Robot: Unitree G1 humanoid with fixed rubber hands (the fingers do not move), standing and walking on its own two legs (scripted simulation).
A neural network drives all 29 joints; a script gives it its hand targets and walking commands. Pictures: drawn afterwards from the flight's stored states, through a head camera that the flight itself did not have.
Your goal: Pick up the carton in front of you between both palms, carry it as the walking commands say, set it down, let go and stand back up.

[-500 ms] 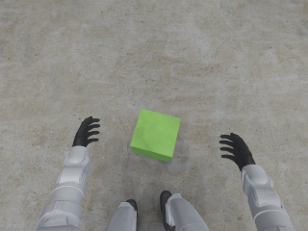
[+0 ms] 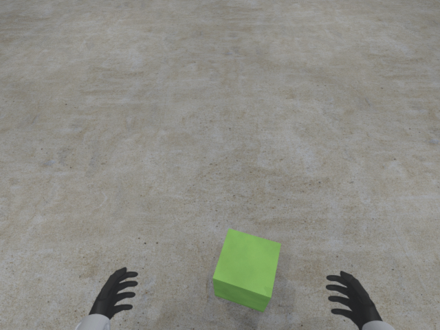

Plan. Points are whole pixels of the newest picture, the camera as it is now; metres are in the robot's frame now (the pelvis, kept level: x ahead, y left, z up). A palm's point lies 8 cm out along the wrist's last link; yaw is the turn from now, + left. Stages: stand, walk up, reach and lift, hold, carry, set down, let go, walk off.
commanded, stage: let go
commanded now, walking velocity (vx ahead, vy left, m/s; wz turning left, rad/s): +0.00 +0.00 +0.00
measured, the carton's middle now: (246, 271) +0.42 -0.07 -0.65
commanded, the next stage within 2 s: stand in 0.38 s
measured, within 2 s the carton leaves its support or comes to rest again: neither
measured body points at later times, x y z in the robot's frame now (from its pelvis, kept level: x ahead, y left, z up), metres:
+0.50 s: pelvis -0.01 -0.02 -0.01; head -0.02 -0.03 +0.44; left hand +0.15 +0.23 -0.08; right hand +0.16 -0.27 -0.08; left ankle -0.04 +0.08 -0.74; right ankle +0.00 -0.13 -0.74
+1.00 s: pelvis +0.02 -0.04 +0.00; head +0.03 -0.05 +0.45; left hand +0.14 +0.26 -0.09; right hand +0.18 -0.32 -0.10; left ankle -0.04 +0.08 -0.74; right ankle +0.00 -0.13 -0.74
